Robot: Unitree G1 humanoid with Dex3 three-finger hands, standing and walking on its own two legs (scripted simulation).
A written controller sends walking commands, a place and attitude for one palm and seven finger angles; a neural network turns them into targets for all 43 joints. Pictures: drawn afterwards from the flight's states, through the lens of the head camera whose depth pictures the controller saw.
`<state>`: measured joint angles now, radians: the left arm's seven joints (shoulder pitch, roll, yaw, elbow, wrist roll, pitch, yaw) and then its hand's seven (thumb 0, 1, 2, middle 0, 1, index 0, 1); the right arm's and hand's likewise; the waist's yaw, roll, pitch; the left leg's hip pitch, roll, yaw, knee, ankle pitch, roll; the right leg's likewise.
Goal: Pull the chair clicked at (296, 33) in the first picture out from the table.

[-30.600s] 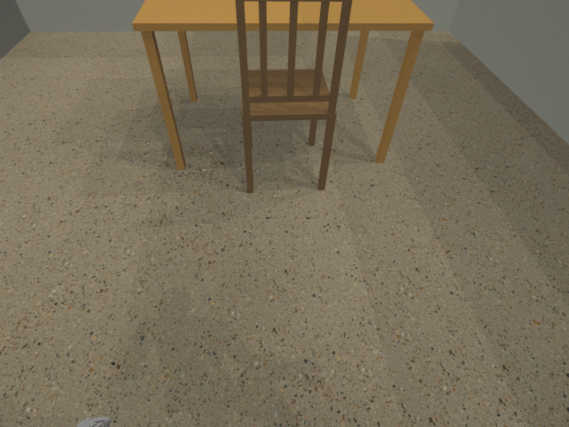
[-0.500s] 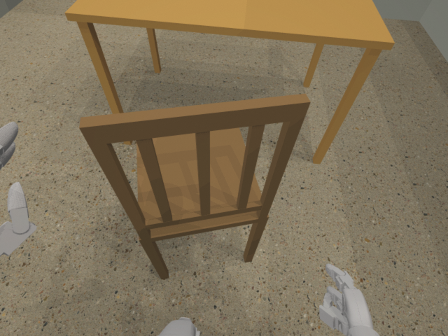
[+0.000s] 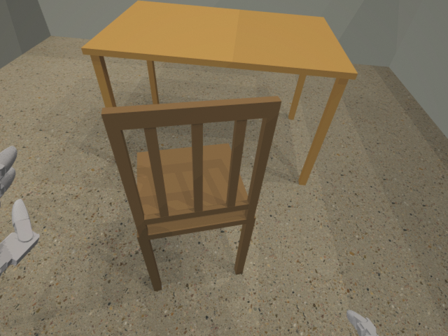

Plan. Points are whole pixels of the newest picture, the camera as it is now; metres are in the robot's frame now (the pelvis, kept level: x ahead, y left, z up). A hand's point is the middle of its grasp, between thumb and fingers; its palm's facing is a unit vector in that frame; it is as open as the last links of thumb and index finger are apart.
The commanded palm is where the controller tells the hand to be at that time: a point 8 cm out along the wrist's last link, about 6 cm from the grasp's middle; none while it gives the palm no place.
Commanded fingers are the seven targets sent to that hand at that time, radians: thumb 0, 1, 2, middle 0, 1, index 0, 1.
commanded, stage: stop stepping back and stand still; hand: left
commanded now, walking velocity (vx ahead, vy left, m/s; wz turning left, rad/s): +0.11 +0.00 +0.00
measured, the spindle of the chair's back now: (197, 172) +0.54 +0.09 -0.06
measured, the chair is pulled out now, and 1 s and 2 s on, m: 0.47 0.47 0.47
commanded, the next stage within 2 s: let the arm hang, fingers relaxed in 0.34 s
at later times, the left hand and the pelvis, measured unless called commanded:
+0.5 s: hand (49, 253) +0.21 +0.27 +0.11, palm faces +0.34 -0.82 -0.45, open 7.4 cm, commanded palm none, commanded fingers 0.00 0.90 0.90 -0.20 -0.30 -0.20 -0.30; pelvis +0.00 +0.00 +0.00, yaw +1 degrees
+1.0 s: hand out of the picture +0.00 +0.18 -0.16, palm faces +0.02 -0.97 -0.23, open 7.2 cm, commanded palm none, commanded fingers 0.00 0.90 0.90 -0.20 -0.30 -0.20 -0.30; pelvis +0.01 -0.02 +0.01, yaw +1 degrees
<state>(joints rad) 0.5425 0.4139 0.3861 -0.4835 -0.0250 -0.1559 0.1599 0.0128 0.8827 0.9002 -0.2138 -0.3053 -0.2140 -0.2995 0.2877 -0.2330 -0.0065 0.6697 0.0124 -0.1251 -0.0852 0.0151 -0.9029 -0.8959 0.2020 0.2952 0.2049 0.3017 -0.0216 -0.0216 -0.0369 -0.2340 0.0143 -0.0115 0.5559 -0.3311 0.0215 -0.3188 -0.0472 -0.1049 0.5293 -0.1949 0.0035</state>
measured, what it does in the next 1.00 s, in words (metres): stands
